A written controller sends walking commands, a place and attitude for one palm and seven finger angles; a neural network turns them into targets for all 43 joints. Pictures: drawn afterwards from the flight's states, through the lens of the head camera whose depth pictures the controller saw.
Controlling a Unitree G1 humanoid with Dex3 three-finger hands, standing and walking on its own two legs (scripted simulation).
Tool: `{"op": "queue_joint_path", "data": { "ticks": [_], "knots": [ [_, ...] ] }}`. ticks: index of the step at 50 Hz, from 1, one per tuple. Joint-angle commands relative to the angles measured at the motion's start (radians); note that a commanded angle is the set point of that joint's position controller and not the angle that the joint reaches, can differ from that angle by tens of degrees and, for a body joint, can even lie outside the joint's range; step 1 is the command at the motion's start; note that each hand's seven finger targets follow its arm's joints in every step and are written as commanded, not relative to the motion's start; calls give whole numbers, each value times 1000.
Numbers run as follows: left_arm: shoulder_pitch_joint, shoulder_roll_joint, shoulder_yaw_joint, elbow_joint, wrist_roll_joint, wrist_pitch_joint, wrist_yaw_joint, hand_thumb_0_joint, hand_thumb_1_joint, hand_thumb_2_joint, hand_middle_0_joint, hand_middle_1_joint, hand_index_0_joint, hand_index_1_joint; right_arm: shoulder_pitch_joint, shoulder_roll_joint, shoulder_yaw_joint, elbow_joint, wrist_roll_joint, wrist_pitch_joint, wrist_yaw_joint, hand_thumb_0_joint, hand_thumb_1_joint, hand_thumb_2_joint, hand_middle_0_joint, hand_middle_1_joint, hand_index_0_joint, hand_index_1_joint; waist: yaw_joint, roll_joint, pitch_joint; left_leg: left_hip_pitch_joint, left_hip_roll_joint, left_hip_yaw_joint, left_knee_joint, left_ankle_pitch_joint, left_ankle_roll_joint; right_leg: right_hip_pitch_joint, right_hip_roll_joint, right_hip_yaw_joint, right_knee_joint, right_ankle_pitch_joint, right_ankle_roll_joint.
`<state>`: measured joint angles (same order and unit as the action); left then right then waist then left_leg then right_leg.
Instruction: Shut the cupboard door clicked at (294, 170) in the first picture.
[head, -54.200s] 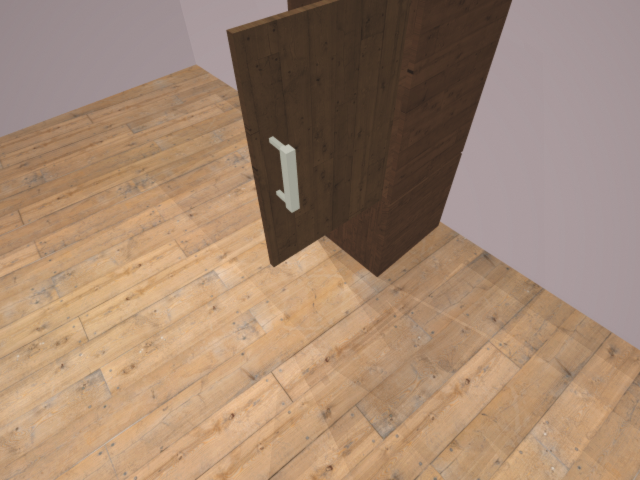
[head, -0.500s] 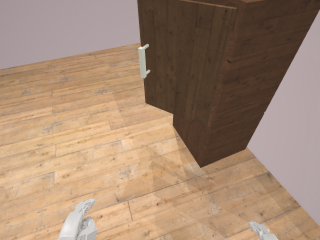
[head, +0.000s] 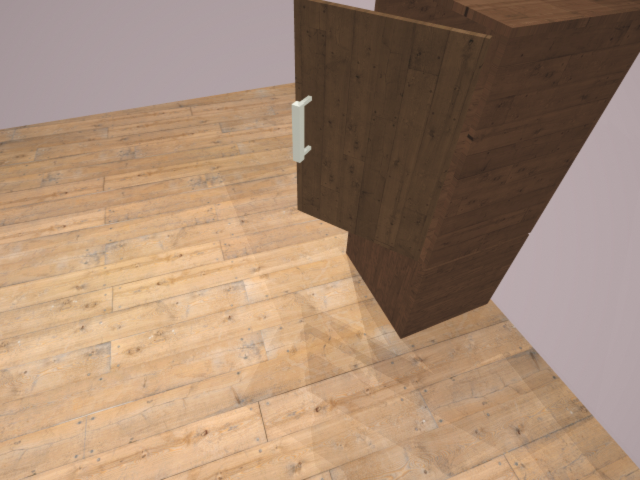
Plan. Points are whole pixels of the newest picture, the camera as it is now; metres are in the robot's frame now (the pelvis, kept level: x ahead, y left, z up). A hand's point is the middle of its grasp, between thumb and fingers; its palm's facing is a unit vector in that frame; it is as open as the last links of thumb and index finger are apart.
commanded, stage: let the arm hang, fingers relaxed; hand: left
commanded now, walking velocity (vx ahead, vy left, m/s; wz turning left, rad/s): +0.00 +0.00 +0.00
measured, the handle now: (303, 129) +0.90 +0.09 -0.04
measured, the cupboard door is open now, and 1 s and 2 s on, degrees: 36 36 36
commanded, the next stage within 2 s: look to check the result in 0.42 s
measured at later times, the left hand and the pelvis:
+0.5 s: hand out of the picture -0.05 +0.17 -0.18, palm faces +0.01 -0.99 -0.15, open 7.4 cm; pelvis +0.00 +0.01 +0.00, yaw -1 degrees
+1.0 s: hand out of the picture -0.02 +0.17 -0.18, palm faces -0.01 -0.98 -0.18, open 7.4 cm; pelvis +0.01 +0.01 +0.00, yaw -2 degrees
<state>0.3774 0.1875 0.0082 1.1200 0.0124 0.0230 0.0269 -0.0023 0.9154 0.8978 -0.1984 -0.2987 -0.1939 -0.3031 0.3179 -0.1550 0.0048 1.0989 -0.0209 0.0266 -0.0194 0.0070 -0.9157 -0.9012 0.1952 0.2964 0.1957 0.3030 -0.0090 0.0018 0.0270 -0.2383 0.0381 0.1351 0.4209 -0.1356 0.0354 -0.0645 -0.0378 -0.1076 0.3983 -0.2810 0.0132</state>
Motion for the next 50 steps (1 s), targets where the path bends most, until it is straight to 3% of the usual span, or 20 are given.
{"op": "queue_joint_path", "data": {
  "ticks": [1, 4, 7, 19, 25, 31, 45, 50],
  "knots": [
    [61, 66, 8, -6, 2, -16, 4, 0, 900, 900, -200, -300, -200, -300, 39, -105, -26, -14, 5, -17, -12, 0, -900, -900, 200, 300, 200, 300, 3, 17, 88, 25, 92, -153, -156, -177, -6, -153, -62, 84, -101, -26, -48],
    [79, 49, 7, 11, 4, -13, 7, 0, 900, 900, -200, -300, -200, -300, 49, -97, -28, -2, 5, -15, -15, 0, -900, -900, 200, 300, 200, 300, 3, 29, 105, 9, 91, -162, -183, -232, -5, -163, -55, 84, -89, -38, -44],
    [95, 38, 9, 21, 5, -15, 9, 0, 900, 900, -200, -300, -200, -300, 56, -87, -30, 6, 4, -18, -16, 0, -900, -900, 200, 300, 200, 300, 5, 28, 75, 19, 90, -159, -185, -222, -3, -151, -54, 82, -79, -17, -42],
    [111, 7, 8, 32, 8, -19, 16, 0, 900, 900, -200, -300, -200, -300, 82, -60, -34, 19, 5, -16, -16, 0, -900, -900, 200, 300, 200, 300, -2, 20, 115, 14, 81, -142, -172, -216, -5, -200, -53, 89, -84, -30, -38],
    [114, 16, 10, 26, 8, -26, 17, 0, 900, 900, -200, -300, -200, -300, 85, -61, -37, 16, 9, -18, -15, 0, -900, -900, 200, 300, 200, 300, -3, -7, 89, 41, 78, -129, -145, -155, -2, -197, -57, 96, -90, -6, -42],
    [101, 20, 10, 24, 8, -23, 18, 0, 900, 900, -200, -300, -200, -300, 77, -62, -38, 18, 8, -17, -14, 0, -900, -900, 200, 300, 200, 300, -6, 17, 108, 38, 82, -129, -148, -177, -4, -213, -58, 95, -92, -22, -40],
    [72, 47, 13, 20, 6, -31, 17, 0, 900, 900, -200, -300, -200, -300, 60, -84, -37, 15, 10, -23, -14, 0, -900, -900, 200, 300, 200, 300, -5, -16, 82, 82, 84, -117, -117, -75, -1, -193, -66, 106, -103, 23, -45],
    [64, 48, 13, 19, 6, -27, 17, 0, 900, 900, -200, -300, -200, -300, 53, -83, -35, 17, 10, -20, -14, 0, -900, -900, 200, 300, 200, 300, -4, 13, 99, 76, 83, -116, -127, -99, -5, -195, -65, 105, -107, 13, -45]
  ]
}}
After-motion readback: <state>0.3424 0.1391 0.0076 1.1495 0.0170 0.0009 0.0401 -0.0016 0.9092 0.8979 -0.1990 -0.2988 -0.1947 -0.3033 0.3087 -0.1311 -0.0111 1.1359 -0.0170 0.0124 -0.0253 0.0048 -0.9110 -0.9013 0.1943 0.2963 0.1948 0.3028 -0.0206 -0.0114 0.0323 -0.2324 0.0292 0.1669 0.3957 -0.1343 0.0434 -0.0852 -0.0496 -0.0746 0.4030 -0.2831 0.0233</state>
